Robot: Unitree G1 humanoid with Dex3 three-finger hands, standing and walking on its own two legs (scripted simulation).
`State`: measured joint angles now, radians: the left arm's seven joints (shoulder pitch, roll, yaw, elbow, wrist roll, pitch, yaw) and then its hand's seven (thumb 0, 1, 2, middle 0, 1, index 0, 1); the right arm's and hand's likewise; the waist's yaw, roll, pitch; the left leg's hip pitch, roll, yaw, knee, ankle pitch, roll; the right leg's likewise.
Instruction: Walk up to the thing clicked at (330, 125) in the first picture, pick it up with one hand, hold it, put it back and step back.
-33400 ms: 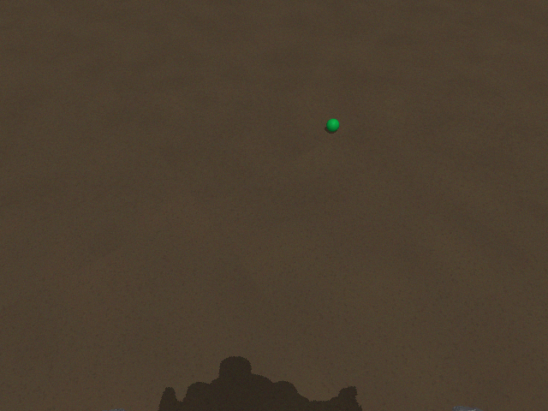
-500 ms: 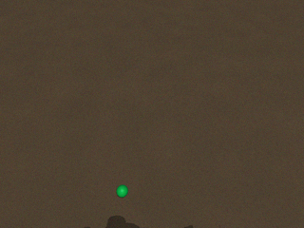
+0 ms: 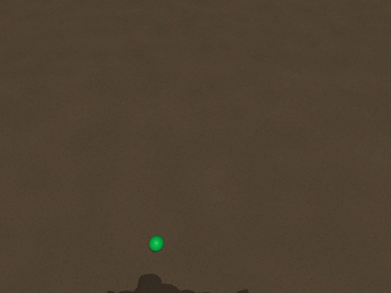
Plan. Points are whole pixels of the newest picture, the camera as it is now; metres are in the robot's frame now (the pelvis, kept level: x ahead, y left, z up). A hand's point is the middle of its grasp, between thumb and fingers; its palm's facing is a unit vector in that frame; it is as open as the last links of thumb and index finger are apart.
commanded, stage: stand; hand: left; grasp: from above
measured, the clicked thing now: (156, 243) +0.43 +0.23 -0.74
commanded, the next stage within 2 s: step back in 0.02 s
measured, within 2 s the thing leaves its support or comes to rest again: neither
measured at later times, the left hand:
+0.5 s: hand out of the picture +0.03 +0.27 -0.17, palm faces -0.04 -0.91 -0.41, open 7.4 cm
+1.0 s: hand out of the picture -0.09 +0.29 -0.17, palm faces +0.04 -0.92 -0.38, open 7.4 cm
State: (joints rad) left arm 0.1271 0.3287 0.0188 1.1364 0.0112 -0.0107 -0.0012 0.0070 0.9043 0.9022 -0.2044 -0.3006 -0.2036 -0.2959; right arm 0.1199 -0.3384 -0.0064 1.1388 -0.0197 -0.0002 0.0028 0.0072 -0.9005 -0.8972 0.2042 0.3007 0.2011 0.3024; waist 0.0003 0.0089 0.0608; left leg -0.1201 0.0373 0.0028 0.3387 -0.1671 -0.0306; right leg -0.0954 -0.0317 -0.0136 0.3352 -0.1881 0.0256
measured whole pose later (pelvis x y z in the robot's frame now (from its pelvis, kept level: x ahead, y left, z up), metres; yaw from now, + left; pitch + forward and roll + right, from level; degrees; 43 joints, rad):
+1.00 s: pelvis -0.20 +0.02 -0.02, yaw +2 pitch -3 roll -1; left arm 0.10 0.39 0.07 0.83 0.00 0.06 0.03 0.01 0.90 0.90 -0.21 -0.30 -0.21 -0.30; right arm 0.13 -0.38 -0.04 0.88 -0.04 0.04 0.01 0.01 -0.90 -0.90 0.21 0.30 0.20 0.30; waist 0.00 -0.02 0.20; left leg -0.28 -0.03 -0.02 0.66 -0.33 0.04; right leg -0.47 0.06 0.10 0.99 -0.53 -0.02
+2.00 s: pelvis -0.54 +0.00 -0.03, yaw -3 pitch -2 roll -1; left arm 0.16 0.39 0.07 0.87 0.02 0.04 0.01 0.01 0.90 0.90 -0.21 -0.30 -0.20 -0.30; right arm 0.09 -0.39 -0.03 0.82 -0.03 0.05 -0.01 0.01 -0.90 -0.90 0.21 0.30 0.20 0.30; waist 0.03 0.01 0.17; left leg -0.43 0.05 0.02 0.67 -0.21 0.00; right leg -0.23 0.03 0.05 0.67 -0.41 0.00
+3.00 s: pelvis -0.61 +0.01 -0.01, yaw +1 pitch -2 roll +0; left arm 0.11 0.37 0.03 1.06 0.01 -0.03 -0.01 0.01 0.90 0.90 -0.20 -0.30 -0.20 -0.30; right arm 0.14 -0.33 -0.03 1.06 -0.03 -0.02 0.00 0.01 -0.90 -0.90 0.21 0.30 0.20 0.30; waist 0.01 -0.02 0.06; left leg -0.18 0.00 -0.01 0.51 -0.30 0.00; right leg -0.20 -0.01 0.01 0.50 -0.27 0.01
